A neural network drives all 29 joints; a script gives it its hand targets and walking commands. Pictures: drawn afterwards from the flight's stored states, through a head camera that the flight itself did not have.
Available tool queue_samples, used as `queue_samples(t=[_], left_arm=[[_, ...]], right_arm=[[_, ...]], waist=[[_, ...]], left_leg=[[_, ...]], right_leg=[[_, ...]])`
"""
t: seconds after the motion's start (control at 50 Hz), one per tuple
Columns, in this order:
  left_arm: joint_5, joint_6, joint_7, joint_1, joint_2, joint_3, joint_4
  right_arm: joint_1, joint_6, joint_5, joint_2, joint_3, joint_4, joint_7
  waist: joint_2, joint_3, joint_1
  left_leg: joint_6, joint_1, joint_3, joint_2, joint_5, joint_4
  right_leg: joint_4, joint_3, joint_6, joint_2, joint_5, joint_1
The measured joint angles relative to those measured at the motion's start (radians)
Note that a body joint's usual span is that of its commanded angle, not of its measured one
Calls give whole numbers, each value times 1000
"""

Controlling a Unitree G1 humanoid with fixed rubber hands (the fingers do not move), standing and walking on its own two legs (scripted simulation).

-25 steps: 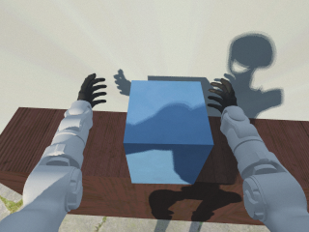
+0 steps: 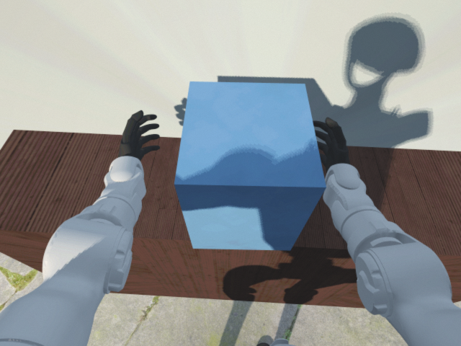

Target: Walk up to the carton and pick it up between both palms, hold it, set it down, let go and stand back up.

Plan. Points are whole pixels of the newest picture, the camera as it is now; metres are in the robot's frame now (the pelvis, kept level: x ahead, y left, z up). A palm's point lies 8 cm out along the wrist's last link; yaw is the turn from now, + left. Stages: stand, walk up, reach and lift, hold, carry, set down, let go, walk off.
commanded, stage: reach and lift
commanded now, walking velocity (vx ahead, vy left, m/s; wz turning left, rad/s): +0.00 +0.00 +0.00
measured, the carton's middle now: (244, 173) +0.42 -0.01 +0.02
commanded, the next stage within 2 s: none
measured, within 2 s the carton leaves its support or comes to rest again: neither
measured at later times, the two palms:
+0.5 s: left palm (158, 162) +0.44 +0.15 +0.03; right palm (312, 165) +0.43 -0.14 +0.04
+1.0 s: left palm (150, 172) +0.42 +0.16 +0.03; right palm (309, 176) +0.40 -0.13 +0.03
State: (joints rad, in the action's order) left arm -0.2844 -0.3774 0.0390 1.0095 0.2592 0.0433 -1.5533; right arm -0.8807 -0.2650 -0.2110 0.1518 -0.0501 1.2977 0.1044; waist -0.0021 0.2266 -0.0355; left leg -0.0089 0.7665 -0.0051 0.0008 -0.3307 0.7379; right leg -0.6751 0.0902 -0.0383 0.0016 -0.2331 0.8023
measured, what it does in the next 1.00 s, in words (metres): stands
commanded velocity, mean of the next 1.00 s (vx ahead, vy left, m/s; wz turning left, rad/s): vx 0.00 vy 0.00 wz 0.00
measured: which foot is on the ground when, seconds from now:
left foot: down 0.00-1.00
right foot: down 0.00-1.00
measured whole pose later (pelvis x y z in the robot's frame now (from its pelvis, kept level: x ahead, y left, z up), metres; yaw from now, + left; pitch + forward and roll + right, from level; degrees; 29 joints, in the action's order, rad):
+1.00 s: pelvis +0.02 +0.02 +0.02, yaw +0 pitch +16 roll -2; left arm 0.13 -0.52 0.10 0.84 0.06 -0.37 -1.44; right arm -0.74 -0.44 0.43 -0.06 -0.61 1.16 0.08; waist 0.04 0.11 -0.02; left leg -0.04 0.59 0.01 0.00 -0.31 0.63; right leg -0.51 0.08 -0.01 -0.01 -0.19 0.60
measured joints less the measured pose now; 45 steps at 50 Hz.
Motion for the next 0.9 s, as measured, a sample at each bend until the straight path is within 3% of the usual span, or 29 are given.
queue_samples(t=[0.14,0.3,0.42,0.5,0.66,0.76,0.9], left_arm=[[-57,-8,3,0,2,41,8],[-11,-19,-2,-24,-14,-1,84],[122,-21,-23,-25,-67,-117,133],[255,-29,8,-44,-98,-264,144],[353,-126,25,-117,-148,-367,64],[373,-146,27,-148,-166,-391,61],[387,-151,42,-159,-187,-399,85]], right_arm=[[-46,10,-35,4,38,-3,-3],[-47,2,16,-53,-10,-42,37],[-32,1,143,-119,-120,-91,61],[8,-26,333,-184,-282,-129,69],[115,-106,551,-233,-477,-152,21],[133,-137,612,-229,-518,-138,1],[139,-161,637,-216,-542,-130,-14]], waist=[[-7,21,-4],[0,40,-9],[-3,16,-12],[-14,-25,-18],[40,-74,-6],[55,-99,-1],[49,-109,8]], left_leg=[[7,90,-2,3,-12,57],[17,161,-18,2,-20,94],[21,140,-21,-3,3,87],[15,64,-15,-3,-8,38],[-3,-84,-19,-3,-18,-8],[-16,-143,-8,2,-14,-40],[-25,-168,6,1,4,-82]], right_leg=[[-72,3,-8,6,-21,96],[-107,17,-18,6,-34,161],[-99,22,-20,2,-35,137],[-47,16,-17,-1,-19,62],[29,19,5,-4,-16,-103],[63,9,18,0,-8,-162],[122,-3,28,-3,23,-191]])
